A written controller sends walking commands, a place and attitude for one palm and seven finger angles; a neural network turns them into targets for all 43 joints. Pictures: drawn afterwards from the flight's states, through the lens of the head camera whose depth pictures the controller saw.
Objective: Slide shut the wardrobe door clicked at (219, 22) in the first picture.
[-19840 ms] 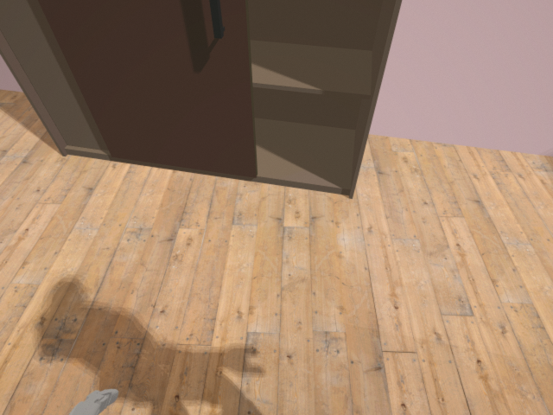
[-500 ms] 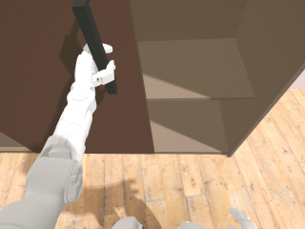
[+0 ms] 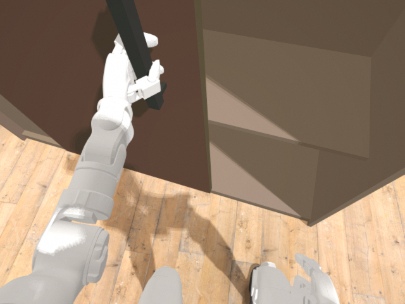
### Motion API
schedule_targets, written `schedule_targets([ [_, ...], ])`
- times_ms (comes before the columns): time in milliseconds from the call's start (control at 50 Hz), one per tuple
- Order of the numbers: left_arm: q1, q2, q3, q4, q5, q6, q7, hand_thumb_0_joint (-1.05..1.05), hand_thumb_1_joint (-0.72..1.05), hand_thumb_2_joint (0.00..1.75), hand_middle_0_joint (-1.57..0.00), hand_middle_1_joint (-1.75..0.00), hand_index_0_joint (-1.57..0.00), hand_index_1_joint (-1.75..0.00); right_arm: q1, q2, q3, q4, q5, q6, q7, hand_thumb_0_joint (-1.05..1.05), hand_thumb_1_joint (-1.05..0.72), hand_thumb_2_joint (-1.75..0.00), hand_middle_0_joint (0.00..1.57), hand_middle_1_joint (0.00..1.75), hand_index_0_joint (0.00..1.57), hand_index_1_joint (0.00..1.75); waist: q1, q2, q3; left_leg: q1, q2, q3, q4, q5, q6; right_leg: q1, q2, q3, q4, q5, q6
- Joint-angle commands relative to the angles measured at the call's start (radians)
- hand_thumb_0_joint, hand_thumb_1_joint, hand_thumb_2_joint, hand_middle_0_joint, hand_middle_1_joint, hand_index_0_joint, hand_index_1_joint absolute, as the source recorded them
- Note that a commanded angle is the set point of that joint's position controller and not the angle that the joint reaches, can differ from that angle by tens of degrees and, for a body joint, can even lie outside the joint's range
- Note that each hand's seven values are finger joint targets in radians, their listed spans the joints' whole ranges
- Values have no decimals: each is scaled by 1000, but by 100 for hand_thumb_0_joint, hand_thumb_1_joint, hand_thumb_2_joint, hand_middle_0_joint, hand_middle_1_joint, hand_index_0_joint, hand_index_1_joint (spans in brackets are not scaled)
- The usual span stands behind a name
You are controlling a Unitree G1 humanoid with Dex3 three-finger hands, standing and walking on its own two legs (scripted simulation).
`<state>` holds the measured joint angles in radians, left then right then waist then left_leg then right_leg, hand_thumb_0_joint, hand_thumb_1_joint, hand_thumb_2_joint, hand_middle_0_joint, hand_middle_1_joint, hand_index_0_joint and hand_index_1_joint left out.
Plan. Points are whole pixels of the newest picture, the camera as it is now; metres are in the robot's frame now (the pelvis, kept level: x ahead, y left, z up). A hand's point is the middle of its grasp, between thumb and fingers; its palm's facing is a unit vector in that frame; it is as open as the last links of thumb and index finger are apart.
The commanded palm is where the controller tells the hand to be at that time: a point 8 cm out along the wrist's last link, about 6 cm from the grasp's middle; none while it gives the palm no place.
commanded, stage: step sideways, sliding the door along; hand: left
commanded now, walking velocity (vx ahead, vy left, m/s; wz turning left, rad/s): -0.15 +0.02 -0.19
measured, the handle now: (144, 46) +0.49 +0.19 +0.16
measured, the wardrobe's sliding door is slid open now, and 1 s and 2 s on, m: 0.47 0.17 0.00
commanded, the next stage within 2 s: stop walking and hold the door there in 1.80 s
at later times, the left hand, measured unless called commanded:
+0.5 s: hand (226, 93) +0.43 +0.04 +0.13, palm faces +0.22 -0.96 -0.15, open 6.4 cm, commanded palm +0.40 +0.02 +0.14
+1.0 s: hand (326, 118) +0.40 -0.12 +0.13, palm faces +0.15 -0.98 -0.13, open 6.5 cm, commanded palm +0.37 -0.13 +0.14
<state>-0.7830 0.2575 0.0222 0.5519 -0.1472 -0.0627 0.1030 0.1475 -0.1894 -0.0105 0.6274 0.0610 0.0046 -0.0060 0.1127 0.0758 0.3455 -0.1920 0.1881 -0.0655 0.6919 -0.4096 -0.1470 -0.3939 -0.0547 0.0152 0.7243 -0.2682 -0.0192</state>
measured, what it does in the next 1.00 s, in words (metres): steps to the right: left foot, then left foot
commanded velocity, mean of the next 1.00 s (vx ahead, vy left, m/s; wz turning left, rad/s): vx -0.30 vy -0.21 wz -0.24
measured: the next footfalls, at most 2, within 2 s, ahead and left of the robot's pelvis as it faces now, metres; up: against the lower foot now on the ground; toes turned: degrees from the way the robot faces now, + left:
left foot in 0.20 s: +0.07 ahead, +0.11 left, +0.00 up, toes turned +10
left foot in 0.68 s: +0.11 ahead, +0.01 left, +0.00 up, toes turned +10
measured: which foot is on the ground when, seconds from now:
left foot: down 0.00-0.06, up 0.08-0.18, down 0.20-0.48, up 0.50-0.66, down 0.68-1.00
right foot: down 0.00-0.70, up 0.72-0.92, down 0.94-1.00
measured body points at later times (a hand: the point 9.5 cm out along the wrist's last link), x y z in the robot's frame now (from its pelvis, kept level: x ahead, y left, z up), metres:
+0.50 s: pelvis +0.07 -0.13 +0.01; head +0.18 -0.15 +0.44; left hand +0.41 +0.09 +0.14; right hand +0.32 -0.29 -0.11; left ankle +0.03 +0.09 -0.69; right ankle +0.12 -0.23 -0.71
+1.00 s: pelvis +0.04 -0.24 +0.01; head +0.14 -0.28 +0.44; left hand +0.39 -0.07 +0.14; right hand +0.26 -0.43 -0.12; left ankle +0.07 +0.00 -0.70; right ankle +0.06 -0.36 -0.71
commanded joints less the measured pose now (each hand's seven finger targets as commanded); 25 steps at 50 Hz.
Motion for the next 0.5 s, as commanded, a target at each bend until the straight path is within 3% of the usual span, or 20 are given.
schedule_targets([
  [0,-433,-137,-207,-449,92,-135,-78,0,90,90,-45,-140,-45,-140,-25,-134,-54,-131,21,-42,-12,0,-90,-90,20,30,20,30,-164,-51,-688,67,-38,147,247,608,160,485,-15,-25,-256,611,-28],
  [20,-390,-98,-183,-439,102,-128,-67,0,90,90,-45,-140,-45,-140,-27,-102,-54,-123,10,-50,-20,0,-90,-90,20,30,20,30,-162,-257,-700,-130,-140,148,371,150,153,625,-151,138,-216,979,-108],
  [40,-281,-89,-164,-389,101,-99,-62,0,90,90,-45,-140,-45,-140,-41,-120,-66,-112,17,-60,-38,0,-90,-90,20,30,20,30,-141,-408,-706,-192,-171,91,453,-155,128,609,-210,253,-213,1115,-161],
  [60,-314,-114,-185,-436,101,-95,-63,0,90,90,-45,-140,-45,-140,-59,-115,-58,-113,6,-63,-46,0,-90,-90,20,30,20,30,-125,-426,-677,-199,-129,28,457,-213,138,558,-238,255,-218,1035,-147],
  [100,-312,-206,-254,-558,87,-114,-55,0,90,90,-45,-140,-45,-140,-90,-84,-34,-100,-6,-100,-53,0,-90,-90,20,30,20,30,-153,-253,-625,-177,-116,19,192,-177,153,482,-227,203,-178,995,-137],
  [120,-286,-220,-262,-588,84,-124,-45,0,90,90,-45,-140,-45,-140,-86,-86,-31,-89,-10,-108,-53,0,-90,-90,20,30,20,30,-162,-231,-643,-133,-119,61,-11,-72,150,505,-189,140,-125,1009,-113],
  [140,-285,-218,-271,-629,83,-133,-33,0,90,90,-45,-140,-45,-140,-100,-107,-39,-83,-13,-112,-58,0,-90,-90,20,30,20,30,-176,-166,-657,-17,-104,102,-239,174,153,474,-153,89,-27,947,-75],
  [160,-258,-247,-302,-650,81,-138,-34,0,90,90,-45,-140,-45,-140,-104,-109,-46,-108,-15,-101,-54,0,-90,-90,20,30,20,30,-171,-112,-695,172,-53,97,-313,497,168,338,-101,25,35,738,-27],
  [180,-258,-248,-298,-727,67,-145,-40,0,90,90,-45,-140,-45,-140,-117,-146,-71,-143,-16,-106,-43,0,-90,-90,20,30,20,30,-150,46,-718,404,150,-91,-259,930,255,77,-19,-33,135,318,29],
  [200,-232,-264,-314,-743,61,-152,-49,0,90,90,-45,-140,-45,-140,-94,-139,-75,-157,-10,-105,-17,0,-90,-90,20,30,20,30,-144,103,-768,511,279,-173,-189,1244,353,-49,14,-6,252,-184,31],
  [220,-213,-250,-283,-692,76,-151,-56,0,90,90,-45,-140,-45,-140,-72,-158,-88,-142,-11,-112,5,0,-90,-90,20,30,20,30,-139,14,-763,546,304,-115,-178,1174,383,-114,35,61,374,-255,18],
  [240,-167,-280,-301,-688,79,-149,-56,0,90,90,-45,-140,-45,-140,-88,-143,-82,-153,-16,-119,4,0,-90,-90,20,30,20,30,-148,108,-690,498,298,-83,-169,1169,383,-163,20,57,391,-281,22],
  [280,-179,-247,-302,-774,95,-152,-54,0,90,90,-45,-140,-45,-140,-82,-138,-72,-155,-16,-124,20,0,-90,-90,20,30,20,30,-155,173,-621,509,245,25,-140,1114,320,-182,-4,37,266,-199,16],
  [340,-115,-217,-297,-792,114,-149,-49,0,90,90,-45,-140,-45,-140,-96,-155,-68,-186,-20,-130,28,0,-90,-90,20,30,20,30,-148,185,-564,438,198,139,-114,1118,230,-36,32,-50,51,-86,18],
  [380,-59,-204,-289,-826,125,-167,-59,0,90,90,-45,-140,-45,-140,-97,-141,-60,-197,-21,-131,31,0,-90,-90,20,30,20,30,-147,169,-587,418,169,178,-42,1096,194,74,56,-82,-116,53,17],
  [400,-36,-195,-285,-849,130,-179,-62,0,90,90,-45,-140,-45,-140,-99,-129,-54,-204,-15,-131,34,0,-90,-90,20,30,20,30,-146,124,-612,401,142,191,37,1050,174,159,65,-101,-225,179,18],
  [420,-21,-168,-269,-881,140,-193,-63,0,90,90,-45,-140,-45,-140,-103,-116,-50,-210,-5,-131,34,0,-90,-90,20,30,20,30,-140,31,-635,332,87,206,123,932,155,270,58,-95,-304,437,22],
  [440,16,-121,-256,-887,155,-200,-58,0,90,90,-45,-140,-45,-140,-107,-103,-43,-212,-2,-130,22,0,-90,-90,20,30,20,30,-146,-139,-630,137,6,225,197,626,124,421,-34,-14,-295,878,-4],
  [460,97,-91,-229,-877,156,-191,-48,0,90,90,-45,-140,-45,-140,-138,-81,-38,-219,-11,-132,9,0,-90,-90,20,30,20,30,-134,-292,-650,-76,-111,200,286,42,97,514,-178,219,-231,1295,-92],
  [480,225,-89,-199,-842,147,-188,-39,0,90,90,-45,-140,-45,-140,-104,-87,-55,-214,-10,-133,0,0,-90,-90,20,30,20,30,-104,-440,-686,-160,-142,117,389,-235,105,548,-230,306,-190,1458,-108],
])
